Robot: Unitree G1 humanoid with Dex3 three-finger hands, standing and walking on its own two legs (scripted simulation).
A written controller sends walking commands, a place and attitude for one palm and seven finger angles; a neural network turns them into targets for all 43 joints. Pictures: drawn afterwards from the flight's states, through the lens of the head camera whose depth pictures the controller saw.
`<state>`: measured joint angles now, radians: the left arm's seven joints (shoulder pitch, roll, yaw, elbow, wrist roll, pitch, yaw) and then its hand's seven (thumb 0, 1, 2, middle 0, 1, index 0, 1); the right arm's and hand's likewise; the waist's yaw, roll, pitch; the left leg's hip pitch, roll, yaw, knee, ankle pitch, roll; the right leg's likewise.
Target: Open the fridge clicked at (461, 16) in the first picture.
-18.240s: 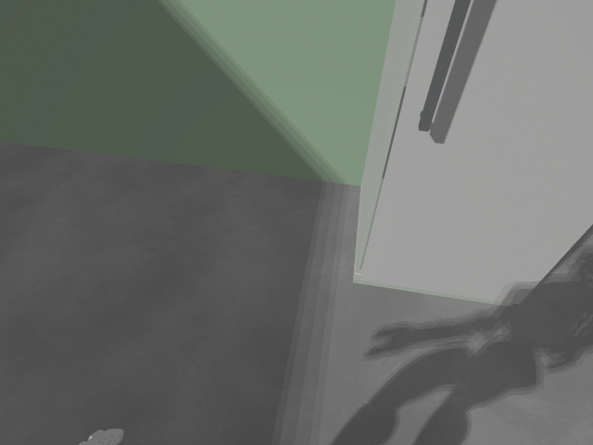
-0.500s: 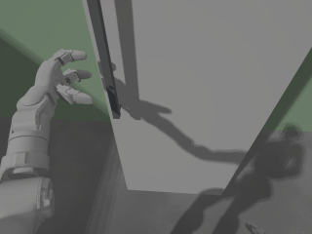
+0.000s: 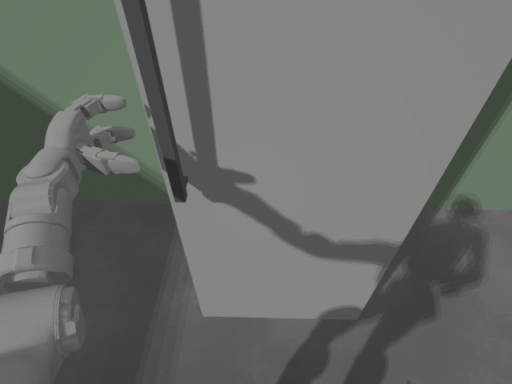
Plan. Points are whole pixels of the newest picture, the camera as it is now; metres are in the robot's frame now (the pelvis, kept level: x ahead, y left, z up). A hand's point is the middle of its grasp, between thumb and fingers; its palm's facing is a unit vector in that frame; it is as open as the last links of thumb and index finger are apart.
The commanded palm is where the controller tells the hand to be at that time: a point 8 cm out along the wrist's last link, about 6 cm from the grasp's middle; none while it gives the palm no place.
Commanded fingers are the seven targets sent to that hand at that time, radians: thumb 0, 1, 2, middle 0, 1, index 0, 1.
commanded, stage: move the hooked fingers beside the handle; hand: left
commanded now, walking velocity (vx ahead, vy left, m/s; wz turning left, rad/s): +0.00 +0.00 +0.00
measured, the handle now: (156, 76) +0.48 +0.16 +0.27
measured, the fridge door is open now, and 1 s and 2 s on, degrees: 0 0 0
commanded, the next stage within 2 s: none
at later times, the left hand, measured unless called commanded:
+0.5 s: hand (122, 132) +0.42 +0.21 +0.21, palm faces +0.02 -1.00 -0.02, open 14.0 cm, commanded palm +0.40 +0.27 +0.21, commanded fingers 0.00 -0.50 0.30 -0.30 -1.20 -0.30 -1.20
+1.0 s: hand (113, 138) +0.42 +0.22 +0.20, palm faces +0.06 -1.00 -0.03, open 14.0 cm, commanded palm +0.39 +0.26 +0.21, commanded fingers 0.00 -0.50 0.30 -0.30 -1.20 -0.30 -1.20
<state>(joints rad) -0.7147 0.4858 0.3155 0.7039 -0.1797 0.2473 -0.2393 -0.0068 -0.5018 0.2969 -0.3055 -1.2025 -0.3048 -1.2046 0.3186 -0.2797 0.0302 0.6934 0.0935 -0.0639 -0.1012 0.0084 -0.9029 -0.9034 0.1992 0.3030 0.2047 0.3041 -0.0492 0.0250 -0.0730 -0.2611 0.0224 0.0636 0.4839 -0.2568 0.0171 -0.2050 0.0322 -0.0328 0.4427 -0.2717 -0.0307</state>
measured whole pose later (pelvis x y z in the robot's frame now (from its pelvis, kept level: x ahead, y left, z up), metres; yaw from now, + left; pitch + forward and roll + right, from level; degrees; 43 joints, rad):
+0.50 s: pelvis -0.01 -0.01 +0.00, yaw +1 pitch +2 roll -1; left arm -0.81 0.47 0.26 0.75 -0.20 0.13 -0.26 -0.01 -0.50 0.30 -0.30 -1.20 -0.30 -1.20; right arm 0.29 -0.27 0.05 0.71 0.09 -0.08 -0.11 0.01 -0.90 -0.90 0.20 0.30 0.21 0.30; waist -0.03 0.02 -0.04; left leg -0.30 0.02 0.03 0.50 -0.24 0.01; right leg -0.23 0.04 -0.06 0.46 -0.27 -0.04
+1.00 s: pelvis +0.00 +0.00 +0.00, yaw +0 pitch +2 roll -1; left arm -0.71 0.48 0.29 0.68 -0.18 0.23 -0.24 -0.01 -0.50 0.30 -0.30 -1.20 -0.30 -1.20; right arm 0.32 -0.28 0.03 0.69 0.10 -0.07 -0.10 0.01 -0.90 -0.90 0.20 0.30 0.20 0.30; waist -0.05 0.03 -0.07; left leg -0.28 0.02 0.06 0.50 -0.26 0.02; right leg -0.21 0.03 -0.04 0.45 -0.27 -0.03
